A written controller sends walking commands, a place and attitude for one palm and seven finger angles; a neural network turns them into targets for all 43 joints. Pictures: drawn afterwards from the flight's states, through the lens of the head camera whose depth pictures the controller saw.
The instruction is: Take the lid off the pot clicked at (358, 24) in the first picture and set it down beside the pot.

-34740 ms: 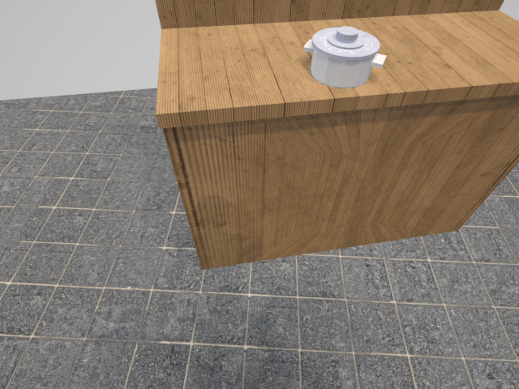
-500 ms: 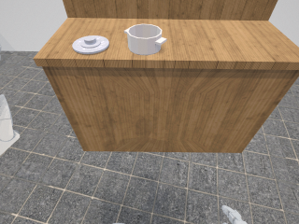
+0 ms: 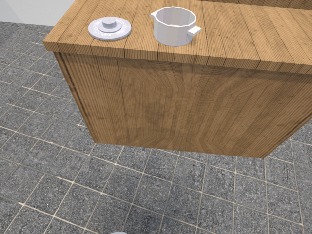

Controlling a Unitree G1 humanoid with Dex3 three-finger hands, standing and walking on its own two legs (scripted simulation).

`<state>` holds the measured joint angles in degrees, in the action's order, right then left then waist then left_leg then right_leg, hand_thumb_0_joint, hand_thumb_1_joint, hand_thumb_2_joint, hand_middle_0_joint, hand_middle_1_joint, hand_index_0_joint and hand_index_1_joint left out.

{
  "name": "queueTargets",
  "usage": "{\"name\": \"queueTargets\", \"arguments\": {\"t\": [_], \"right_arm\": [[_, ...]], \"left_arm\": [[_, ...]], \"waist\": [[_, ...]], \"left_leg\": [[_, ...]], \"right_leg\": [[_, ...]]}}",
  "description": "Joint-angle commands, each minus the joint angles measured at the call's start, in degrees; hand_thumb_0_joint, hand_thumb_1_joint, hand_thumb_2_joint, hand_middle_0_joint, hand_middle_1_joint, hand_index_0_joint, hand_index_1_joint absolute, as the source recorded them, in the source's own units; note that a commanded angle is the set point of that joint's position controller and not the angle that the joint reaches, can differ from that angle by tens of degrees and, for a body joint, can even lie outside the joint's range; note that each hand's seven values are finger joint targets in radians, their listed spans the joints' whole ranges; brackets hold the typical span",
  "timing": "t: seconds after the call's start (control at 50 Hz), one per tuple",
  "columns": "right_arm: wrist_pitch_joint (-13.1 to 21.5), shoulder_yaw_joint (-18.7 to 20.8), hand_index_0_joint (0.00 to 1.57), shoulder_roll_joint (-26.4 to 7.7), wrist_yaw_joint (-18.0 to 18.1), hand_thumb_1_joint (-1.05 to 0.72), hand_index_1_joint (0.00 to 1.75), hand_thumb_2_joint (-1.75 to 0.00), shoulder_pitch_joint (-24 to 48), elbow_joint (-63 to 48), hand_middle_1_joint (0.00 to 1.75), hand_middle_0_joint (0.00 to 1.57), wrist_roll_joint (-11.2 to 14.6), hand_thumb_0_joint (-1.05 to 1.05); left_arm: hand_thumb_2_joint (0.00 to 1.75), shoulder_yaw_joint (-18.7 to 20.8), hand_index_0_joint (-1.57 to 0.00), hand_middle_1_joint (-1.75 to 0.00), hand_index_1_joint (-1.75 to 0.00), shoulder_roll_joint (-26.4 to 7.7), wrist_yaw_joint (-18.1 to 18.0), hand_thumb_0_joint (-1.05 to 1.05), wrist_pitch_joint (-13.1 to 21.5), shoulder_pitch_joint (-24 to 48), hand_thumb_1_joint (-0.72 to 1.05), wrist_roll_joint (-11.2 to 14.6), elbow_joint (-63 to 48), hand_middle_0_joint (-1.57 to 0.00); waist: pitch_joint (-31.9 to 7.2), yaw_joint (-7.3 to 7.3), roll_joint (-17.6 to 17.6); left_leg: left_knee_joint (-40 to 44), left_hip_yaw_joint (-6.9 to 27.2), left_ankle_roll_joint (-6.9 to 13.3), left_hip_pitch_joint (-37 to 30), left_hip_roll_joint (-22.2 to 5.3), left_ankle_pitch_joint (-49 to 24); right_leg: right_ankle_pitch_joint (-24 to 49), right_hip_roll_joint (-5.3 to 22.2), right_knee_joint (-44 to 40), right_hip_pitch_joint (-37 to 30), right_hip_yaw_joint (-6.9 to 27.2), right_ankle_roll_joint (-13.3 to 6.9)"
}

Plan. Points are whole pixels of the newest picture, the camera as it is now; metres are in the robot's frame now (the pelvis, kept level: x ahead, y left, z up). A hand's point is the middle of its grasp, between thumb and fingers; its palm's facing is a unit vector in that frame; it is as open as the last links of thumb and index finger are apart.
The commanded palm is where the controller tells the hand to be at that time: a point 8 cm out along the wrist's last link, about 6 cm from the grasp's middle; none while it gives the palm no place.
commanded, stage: stop stepping back and stand still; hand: left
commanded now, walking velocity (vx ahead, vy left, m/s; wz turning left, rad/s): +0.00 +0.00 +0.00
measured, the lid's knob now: (109, 22) +0.81 +0.24 +0.10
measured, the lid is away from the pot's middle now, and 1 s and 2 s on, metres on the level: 0.25 0.25 0.25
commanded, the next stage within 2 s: let the arm hang, fingers relaxed in 0.46 s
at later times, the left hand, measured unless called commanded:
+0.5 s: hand out of the picture +0.07 +0.22 -0.16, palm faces -0.03 -0.97 -0.23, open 7.2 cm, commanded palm none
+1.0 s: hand out of the picture +0.01 +0.20 -0.16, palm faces -0.01 -0.98 -0.18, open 7.3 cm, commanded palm none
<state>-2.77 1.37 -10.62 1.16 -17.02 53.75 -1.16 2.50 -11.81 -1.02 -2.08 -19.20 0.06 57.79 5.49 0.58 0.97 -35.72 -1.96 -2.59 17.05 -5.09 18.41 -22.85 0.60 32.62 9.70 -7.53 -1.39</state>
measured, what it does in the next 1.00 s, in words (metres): stands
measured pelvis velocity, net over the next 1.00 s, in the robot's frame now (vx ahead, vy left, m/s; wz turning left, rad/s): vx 0.01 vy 0.04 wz -0.05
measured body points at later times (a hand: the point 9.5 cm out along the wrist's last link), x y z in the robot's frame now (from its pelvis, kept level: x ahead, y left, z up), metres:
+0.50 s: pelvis +0.02 +0.04 +0.01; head +0.04 +0.03 +0.46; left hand +0.07 +0.27 -0.14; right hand -0.01 -0.18 -0.15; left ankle +0.00 +0.15 -0.73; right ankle -0.06 -0.10 -0.73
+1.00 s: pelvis +0.01 +0.04 +0.01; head +0.04 +0.03 +0.46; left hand +0.01 +0.25 -0.15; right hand -0.02 -0.18 -0.15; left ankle +0.00 +0.15 -0.73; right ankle -0.06 -0.10 -0.73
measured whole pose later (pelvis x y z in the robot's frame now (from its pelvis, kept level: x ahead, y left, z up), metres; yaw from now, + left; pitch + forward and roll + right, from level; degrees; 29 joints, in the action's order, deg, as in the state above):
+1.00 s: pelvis +0.01 +0.04 +0.01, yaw -3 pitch +0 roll +0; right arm -1.1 2.4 -6.9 2.4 -17.1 63.2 -0.5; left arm 0.7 -6.9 -2.5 0.1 -16.2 -0.2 65.7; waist 3.5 -0.8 -0.5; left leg -25.6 -6.7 0.5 9.8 -2.2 15.2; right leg -17.8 3.2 22.7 4.2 -3.7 1.9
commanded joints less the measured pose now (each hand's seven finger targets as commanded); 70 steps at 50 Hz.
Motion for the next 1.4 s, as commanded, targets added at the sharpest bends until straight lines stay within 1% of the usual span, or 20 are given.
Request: {"name": "queueTargets", "arguments": {"t": [0.0, 0.06, 0.12, 0.16, 0.26, 0.32, 0.4, 0.48, 0.62, 0.68, 0.72, 0.84, 0.92, 1.04, 1.06, 1.12, 1.16, 1.28, 1.32, 1.38], "right_arm": [[1.61, 1.78, 0.2, -4.42, 0.75, -0.9, 0.3, -0.9, -2.48, -0.46, 0.3, 0.2, 0.89, 0.0], [1.72, 1.65, 0.2, -4.01, 0.95, -0.9, 0.3, -0.9, -4.14, 2.14, 0.3, 0.2, 1.1, 0.0], [1.85, 1.56, 0.2, -3.62, 1.23, -0.9, 0.3, -0.9, -4.87, 3.93, 0.3, 0.2, 1.26, 0.0], [1.96, 1.44, 0.2, -3.1, 1.2, -0.9, 0.3, -0.9, -4.69, 4.78, 0.3, 0.2, 1.3, 0.0], [2.21, 1.43, 0.2, -2.01, 1.3, -0.9, 0.3, -0.9, -4.89, 6.7, 0.3, 0.2, 1.06, 0.0], [2.38, 1.45, 0.2, -1.62, 1.37, -0.9, 0.3, -0.9, -5.08, 7.31, 0.3, 0.2, 0.9, 0.0], [2.47, 1.54, 0.2, -1.14, 1.41, -0.9, 0.3, -0.9, -5.2, 7.89, 0.3, 0.2, 0.71, 0.0], [2.46, 1.69, 0.2, -1.09, 1.39, -0.9, 0.3, -0.9, -5.17, 7.76, 0.3, 0.2, 0.67, 0.0], [2.64, 1.85, 0.2, -1.24, 1.39, -0.9, 0.3, -0.9, -5.33, 7.72, 0.3, 0.2, 0.7, 0.0], [2.46, 1.78, 0.2, -0.98, 1.35, -0.9, 0.3, -0.9, -5.3, 7.89, 0.3, 0.2, 0.74, 0.0], [2.54, 1.77, 0.2, -1.16, 1.38, -0.9, 0.3, -0.9, -5.4, 8.0, 0.3, 0.2, 0.78, 0.0], [2.39, 1.78, 0.2, -0.79, 1.38, -0.9, 0.3, -0.9, -5.1, 8.22, 0.3, 0.2, 0.95, 0.0], [2.48, 1.76, 0.2, -0.84, 1.47, -0.9, 0.3, -0.9, -5.32, 8.48, 0.3, 0.2, 0.91, 0.0], [2.23, 1.68, 0.2, -0.36, 1.37, -0.9, 0.3, -0.9, -4.92, 8.61, 0.3, 0.2, 1.06, 0.0], [2.28, 1.63, 0.2, -0.37, 1.41, -0.9, 0.3, -0.9, -5.19, 8.75, 0.3, 0.2, 0.91, 0.0], [2.35, 1.62, 0.2, -0.29, 1.46, -0.9, 0.3, -0.9, -5.25, 8.77, 0.3, 0.2, 0.84, 0.0], [2.29, 1.67, 0.2, -0.08, 1.42, -0.9, 0.3, -0.9, -5.29, 8.79, 0.3, 0.2, 0.92, 0.0], [2.38, 1.68, 0.2, -0.08, 1.49, -0.9, 0.3, -0.9, -5.55, 8.96, 0.3, 0.2, 0.89, 0.0], [2.49, 1.7, 0.2, 0.04, 1.56, -0.9, 0.3, -0.9, -5.84, 8.97, 0.3, 0.2, 0.92, 0.0], [2.4, 1.73, 0.2, 0.29, 1.53, -0.9, 0.3, -0.9, -5.84, 9.2, 0.3, 0.2, 0.9, 0.0]], "left_arm": [[0.9, 0.11, -0.2, -0.3, -0.3, -5.34, -0.74, 0.0, 2.87, -0.18, 0.9, -0.33, -0.92, -0.2], [0.9, -0.43, -0.2, -0.3, -0.3, -4.29, -1.06, 0.0, 2.74, -0.83, 0.9, -0.31, 1.58, -0.2], [0.9, -0.85, -0.2, -0.3, -0.3, -3.2, -1.4, 0.0, 2.72, -1.84, 0.9, -0.29, 3.76, -0.2], [0.9, -0.93, -0.2, -0.3, -0.3, -2.91, -1.57, 0.0, 2.63, -1.57, 0.9, -0.34, 4.31, -0.2], [0.9, -0.78, -0.2, -0.3, -0.3, -1.93, -1.85, 0.0, 2.43, -0.81, 0.9, -0.42, 5.23, -0.2], [0.9, -0.6, -0.2, -0.3, -0.3, -1.42, -1.97, 0.0, 2.48, -0.17, 0.9, -0.48, 5.22, -0.2], [0.9, -0.36, -0.2, -0.3, -0.3, -1.6, -1.9, 0.0, 2.34, 1.03, 0.9, -0.41, 5.13, -0.2], [0.9, -0.21, -0.2, -0.3, -0.3, -1.93, -1.76, 0.0, 2.26, 2.02, 0.9, -0.44, 4.54, -0.2], [0.9, -0.2, -0.2, -0.3, -0.3, -1.87, -1.74, 0.0, 2.54, 1.99, 0.9, -0.4, 4.29, -0.2], [0.9, -0.33, -0.2, -0.3, -0.3, -1.84, -1.78, 0.0, 2.49, 1.85, 0.9, -0.43, 4.31, -0.2], [0.9, -0.34, -0.2, -0.3, -0.3, -1.76, -1.8, 0.0, 2.61, 1.44, 0.9, -0.37, 4.63, -0.2], [0.9, -0.51, -0.2, -0.3, -0.3, -1.44, -1.85, 0.0, 2.57, 0.4, 0.9, -0.45, 5.35, -0.2], [0.9, -0.68, -0.2, -0.3, -0.3, -0.6, -1.91, 0.0, 2.78, -0.52, 0.9, -0.47, 6.12, -0.2], [0.9, -0.78, -0.2, -0.3, -0.3, -0.38, -1.92, 0.0, 2.73, -1.33, 0.9, -0.55, 6.83, -0.2], [0.9, -0.78, -0.2, -0.3, -0.3, 0.12, -1.9, 0.0, 2.74, -1.24, 0.9, -0.57, 6.97, -0.2], [0.9, -0.83, -0.2, -0.3, -0.3, 0.36, -1.89, 0.0, 2.83, -1.72, 0.9, -0.5, 7.28, -0.2], [0.9, -0.78, -0.2, -0.3, -0.3, 0.29, -1.9, 0.0, 2.79, -1.44, 0.9, -0.52, 7.07, -0.2], [0.9, -0.74, -0.2, -0.3, -0.3, 0.52, -1.93, 0.0, 2.84, -1.54, 0.9, -0.48, 7.15, -0.2], [0.9, -0.6, -0.2, -0.3, -0.3, 0.53, -1.96, 0.0, 2.93, -1.68, 0.9, -0.49, 7.18, -0.2], [0.9, -0.57, -0.2, -0.3, -0.3, 0.36, -1.99, 0.0, 2.88, -1.48, 0.9, -0.48, 6.92, -0.2]], "waist": [[-7.63, -2.08, -3.68], [-7.14, -2.05, -3.31], [-7.55, -1.72, -0.78], [-4.95, -1.58, -0.58], [-3.61, -1.34, -0.45], [-3.28, -1.23, -0.13], [-2.25, -1.1, -3.01], [-1.61, -1.17, -2.42], [-3.39, -1.31, -1.25], [-2.03, -1.42, -1.16], [-3.44, -1.45, -1.14], [-2.14, -1.54, -1.28], [-2.86, -1.68, -1.24], [-0.53, -1.67, -0.84], [-0.21, -1.78, -1.51], [-1.44, -1.7, -1.87], [-0.41, -1.76, -1.8], [-0.96, -1.54, -1.31], [-2.32, -1.58, -0.67], [-1.24, -1.51, -1.55]], "left_leg": [[4.05, -0.58, 4.45, -8.36, -1.43, -19.03], [6.18, -0.02, 5.15, -10.84, -2.43, -23.53], [7.33, -0.01, 5.47, -12.07, -2.74, -25.72], [8.75, -0.01, 5.37, -10.83, -2.7, -24.86], [10.9, 0.27, 5.61, -10.62, -2.6, -24.02], [11.39, 0.26, 5.62, -10.34, -2.24, -25.03], [12.31, -0.02, 5.5, -9.69, -2.12, -24.3], [12.99, 0.11, 5.41, -9.02, -2.04, -22.42], [12.56, -0.16, 5.43, -10.39, -1.92, -23.53], [12.76, -0.06, 5.4, -9.77, -1.89, -21.77], [12.6, -0.19, 5.46, -10.8, -1.93, -22.45], [13.07, 0.03, 5.52, -11.3, -2.1, -20.4], [12.8, -0.28, 5.56, -11.94, -2.04, -21.44], [13.55, 0.02, 5.34, -10.8, -2.02, -17.38], [13.6, -0.15, 5.38, -10.56, -2.01, -17.44], [13.51, -0.03, 5.39, -11.0, -1.95, -17.5], [13.71, 0.06, 5.31, -10.48, -2.01, -16.55], [13.37, -0.02, 5.26, -10.43, -2.0, -18.04], [12.97, -0.08, 5.33, -10.92, -2.08, -19.86], [13.08, -0.33, 5.18, -10.33, -2.05, -19.27]], "right_leg": [[27.23, 6.32, -9.48, -1.23, 7.5, -1.42], [26.42, 5.37, -9.54, -0.75, 5.4, -0.63], [26.18, 5.11, -10.15, -1.57, 4.48, -0.01], [24.79, 5.15, -10.53, -1.08, 4.39, 0.06], [21.49, 5.1, -10.9, -1.05, 4.2, 0.38], [22.46, 5.21, -11.05, -1.8, 4.41, 0.5], [21.13, 5.23, -11.21, -1.76, 4.48, 0.46], [20.16, 5.2, -11.72, -1.68, 4.7, 0.48], [22.35, 5.45, -12.02, -2.14, 4.95, 0.62], [21.25, 5.34, -12.57, -1.55, 5.23, 0.56], [21.9, 5.45, -12.6, -2.0, 5.3, 0.59], [19.36, 5.26, -13.34, -0.34, 5.57, 0.59], [20.97, 5.31, -13.34, -0.74, 5.64, 0.69], [17.58, 5.16, -14.13, 0.79, 6.03, 0.52], [17.44, 5.09, -14.15, 0.75, 5.96, 0.56], [17.59, 5.06, -14.11, 0.23, 6.07, 0.49], [16.66, 5.05, -14.19, 0.92, 6.01, 0.42], [18.37, 5.04, -13.81, 0.33, 6.06, 0.48], [20.24, 5.08, -13.48, -0.51, 5.96, 0.51], [20.05, 5.17, -13.51, -0.06, 5.96, 0.45]]}}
